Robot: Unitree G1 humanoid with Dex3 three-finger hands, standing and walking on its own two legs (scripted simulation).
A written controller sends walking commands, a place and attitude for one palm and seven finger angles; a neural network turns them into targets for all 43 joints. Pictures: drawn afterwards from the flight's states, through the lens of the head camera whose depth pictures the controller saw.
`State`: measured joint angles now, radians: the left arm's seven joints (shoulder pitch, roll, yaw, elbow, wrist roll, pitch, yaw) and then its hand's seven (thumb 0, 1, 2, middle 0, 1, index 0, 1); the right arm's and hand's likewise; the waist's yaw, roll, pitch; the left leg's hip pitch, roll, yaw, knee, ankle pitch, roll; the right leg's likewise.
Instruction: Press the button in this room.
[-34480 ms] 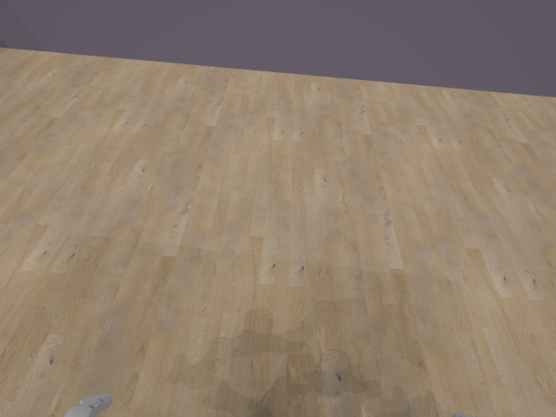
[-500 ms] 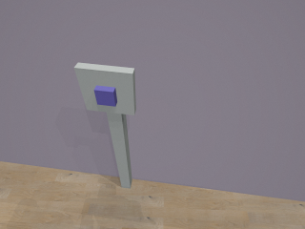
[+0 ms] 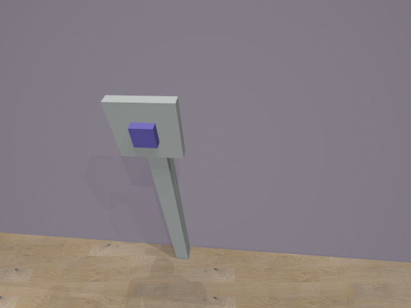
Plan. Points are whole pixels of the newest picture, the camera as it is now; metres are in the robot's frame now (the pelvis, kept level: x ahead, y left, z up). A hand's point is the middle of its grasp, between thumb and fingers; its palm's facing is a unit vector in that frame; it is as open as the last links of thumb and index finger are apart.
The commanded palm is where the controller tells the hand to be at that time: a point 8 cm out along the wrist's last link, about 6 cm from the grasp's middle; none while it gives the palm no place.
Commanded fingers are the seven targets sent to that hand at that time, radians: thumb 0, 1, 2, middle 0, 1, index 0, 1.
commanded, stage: look again from close up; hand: left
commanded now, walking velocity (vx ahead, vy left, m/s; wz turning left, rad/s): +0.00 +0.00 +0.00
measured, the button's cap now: (144, 134) +0.50 +0.18 +0.08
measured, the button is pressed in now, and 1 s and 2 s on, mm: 0 0 0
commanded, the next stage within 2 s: raise the hand and make a fist in 0.26 s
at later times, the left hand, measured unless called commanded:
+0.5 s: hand out of the picture +0.14 +0.19 -0.08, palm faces +0.26 -0.94 -0.21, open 7.0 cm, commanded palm +0.11 +0.22 -0.06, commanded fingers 0.00 0.90 0.90 -0.42 -0.54 -0.42 -0.54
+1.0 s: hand (118, 290) +0.16 +0.17 +0.00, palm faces +0.02 -1.00 -0.07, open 3.9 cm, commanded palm +0.13 +0.23 -0.01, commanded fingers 0.00 0.90 0.90 -1.11 -1.29 -1.11 -1.29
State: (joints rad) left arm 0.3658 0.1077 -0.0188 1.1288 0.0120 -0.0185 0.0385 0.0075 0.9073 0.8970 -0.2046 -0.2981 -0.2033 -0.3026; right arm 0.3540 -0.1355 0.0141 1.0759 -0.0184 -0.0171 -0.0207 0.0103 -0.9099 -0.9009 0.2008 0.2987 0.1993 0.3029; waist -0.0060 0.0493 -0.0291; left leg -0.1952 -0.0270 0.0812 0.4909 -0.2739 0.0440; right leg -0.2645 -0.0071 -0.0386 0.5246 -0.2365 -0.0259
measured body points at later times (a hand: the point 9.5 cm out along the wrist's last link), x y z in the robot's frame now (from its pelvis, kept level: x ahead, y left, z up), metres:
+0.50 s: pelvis +0.01 -0.01 +0.00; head +0.01 -0.03 +0.45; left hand +0.12 +0.24 -0.06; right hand +0.06 -0.25 -0.14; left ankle +0.00 +0.09 -0.74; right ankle +0.03 -0.10 -0.74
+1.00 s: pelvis -0.01 -0.02 -0.08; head +0.05 -0.01 +0.37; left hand +0.16 +0.23 +0.01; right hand +0.25 -0.21 -0.13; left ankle +0.00 +0.09 -0.74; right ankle +0.03 -0.10 -0.74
